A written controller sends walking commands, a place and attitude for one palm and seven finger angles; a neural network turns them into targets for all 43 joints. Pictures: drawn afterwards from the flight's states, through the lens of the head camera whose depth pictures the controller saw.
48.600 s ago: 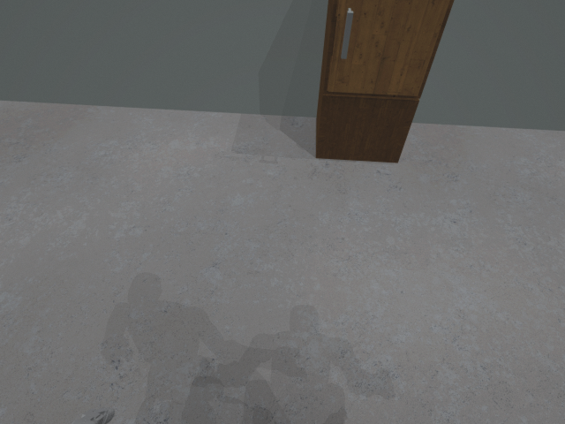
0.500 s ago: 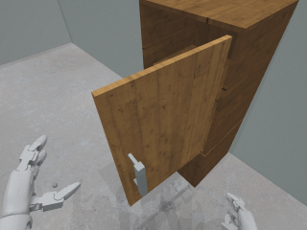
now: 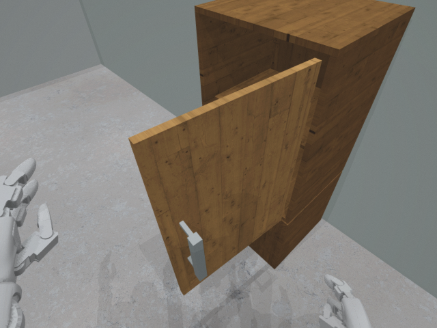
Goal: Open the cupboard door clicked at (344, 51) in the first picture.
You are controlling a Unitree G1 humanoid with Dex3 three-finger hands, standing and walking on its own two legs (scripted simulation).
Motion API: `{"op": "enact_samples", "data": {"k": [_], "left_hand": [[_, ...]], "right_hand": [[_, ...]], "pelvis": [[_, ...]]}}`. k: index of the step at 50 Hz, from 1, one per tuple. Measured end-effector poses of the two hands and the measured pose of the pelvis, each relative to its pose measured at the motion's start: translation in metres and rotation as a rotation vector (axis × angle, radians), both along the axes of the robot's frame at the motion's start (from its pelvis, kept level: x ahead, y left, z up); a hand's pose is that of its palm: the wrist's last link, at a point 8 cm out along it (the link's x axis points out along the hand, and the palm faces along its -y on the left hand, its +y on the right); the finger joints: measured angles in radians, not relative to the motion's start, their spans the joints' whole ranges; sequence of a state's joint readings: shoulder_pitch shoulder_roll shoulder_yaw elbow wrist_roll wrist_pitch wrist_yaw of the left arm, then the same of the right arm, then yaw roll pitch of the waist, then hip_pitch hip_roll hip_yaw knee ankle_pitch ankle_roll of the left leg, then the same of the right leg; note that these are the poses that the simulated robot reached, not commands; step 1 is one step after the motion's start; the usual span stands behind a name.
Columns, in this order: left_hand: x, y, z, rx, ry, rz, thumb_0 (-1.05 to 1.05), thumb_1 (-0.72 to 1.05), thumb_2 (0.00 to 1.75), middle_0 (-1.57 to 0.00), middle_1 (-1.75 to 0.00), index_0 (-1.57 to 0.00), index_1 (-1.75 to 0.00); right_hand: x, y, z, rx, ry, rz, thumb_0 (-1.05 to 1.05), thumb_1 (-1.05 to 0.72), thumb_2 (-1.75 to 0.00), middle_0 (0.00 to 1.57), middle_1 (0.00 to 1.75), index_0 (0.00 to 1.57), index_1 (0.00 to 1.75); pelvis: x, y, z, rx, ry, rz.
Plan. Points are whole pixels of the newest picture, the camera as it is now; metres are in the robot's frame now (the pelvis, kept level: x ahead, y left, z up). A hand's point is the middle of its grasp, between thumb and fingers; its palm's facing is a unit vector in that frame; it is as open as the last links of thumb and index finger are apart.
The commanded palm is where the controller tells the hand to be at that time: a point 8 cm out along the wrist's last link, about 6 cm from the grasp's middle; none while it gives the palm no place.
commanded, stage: draw the hand back to the body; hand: left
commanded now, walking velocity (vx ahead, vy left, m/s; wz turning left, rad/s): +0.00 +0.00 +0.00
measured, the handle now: (192, 251) +0.30 +0.11 -0.08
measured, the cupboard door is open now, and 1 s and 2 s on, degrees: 85 85 85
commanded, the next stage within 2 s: step back with the hand held close in 0.16 s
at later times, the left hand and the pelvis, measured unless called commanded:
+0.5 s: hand (57, 240) +0.18 +0.25 +0.15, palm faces +0.40 -0.79 -0.47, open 7.4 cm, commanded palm +0.12 +0.29 +0.17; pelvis -0.02 -0.01 +0.00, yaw +0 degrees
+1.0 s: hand (0, 291) +0.11 +0.29 +0.15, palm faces +0.44 -0.75 -0.50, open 7.4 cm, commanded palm +0.04 +0.32 +0.17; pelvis -0.09 +0.01 -0.02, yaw +2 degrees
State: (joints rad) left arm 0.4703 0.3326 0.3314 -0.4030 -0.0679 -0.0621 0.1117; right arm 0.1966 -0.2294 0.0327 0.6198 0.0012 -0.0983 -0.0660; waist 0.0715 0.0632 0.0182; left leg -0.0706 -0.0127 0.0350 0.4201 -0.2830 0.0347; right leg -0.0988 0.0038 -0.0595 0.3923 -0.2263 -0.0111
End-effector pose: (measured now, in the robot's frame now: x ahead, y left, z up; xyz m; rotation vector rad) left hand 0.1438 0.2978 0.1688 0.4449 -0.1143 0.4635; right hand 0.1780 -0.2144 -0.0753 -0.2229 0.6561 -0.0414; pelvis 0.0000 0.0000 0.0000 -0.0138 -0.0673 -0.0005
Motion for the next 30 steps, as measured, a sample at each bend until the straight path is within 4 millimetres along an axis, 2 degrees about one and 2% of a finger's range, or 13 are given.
{"op": "enact_samples", "data": {"k": [15,20,25,30], "left_hand": [[-0.009,-0.009,0.004,0.01,-0.02,-0.003,0.02,0.89,0.89,-0.21,-0.3,-0.21,-0.3],[-0.004,-0.003,0.013,0.077,-0.046,-0.005,0.02,0.88,0.89,-0.21,-0.3,-0.21,-0.3],[-0.003,-0.008,0.002,0.084,0.024,-0.061,0.01,0.89,0.89,-0.21,-0.3,-0.21,-0.3],[-0.011,-0.007,-0.003,0.104,0.064,-0.104,0.01,0.89,0.89,-0.21,-0.3,-0.21,-0.3]], "right_hand": [[-0.012,-0.008,-0.002,0.003,-0.004,-0.009,0.01,-0.9,-0.9,0.2,0.3,0.2,0.3],[-0.016,-0.011,-0.001,-0.001,0.019,-0.019,0.01,-0.9,-0.9,0.2,0.3,0.2,0.3],[-0.026,-0.023,-0.001,-0.026,0.048,-0.076,0.01,-0.9,-0.9,0.2,0.3,0.21,0.3],[-0.042,-0.031,-0.001,-0.057,0.078,-0.131,0.01,-0.9,-0.9,0.2,0.3,0.2,0.3]], "pelvis": [[-0.009,-0.009,0.001,0.002,-0.021,0.0],[-0.014,-0.011,0.001,-0.005,0.021,0.006],[-0.021,-0.006,0.0,-0.002,0.058,-0.005],[-0.031,-0.001,-0.001,0.003,0.069,-0.01]]}}
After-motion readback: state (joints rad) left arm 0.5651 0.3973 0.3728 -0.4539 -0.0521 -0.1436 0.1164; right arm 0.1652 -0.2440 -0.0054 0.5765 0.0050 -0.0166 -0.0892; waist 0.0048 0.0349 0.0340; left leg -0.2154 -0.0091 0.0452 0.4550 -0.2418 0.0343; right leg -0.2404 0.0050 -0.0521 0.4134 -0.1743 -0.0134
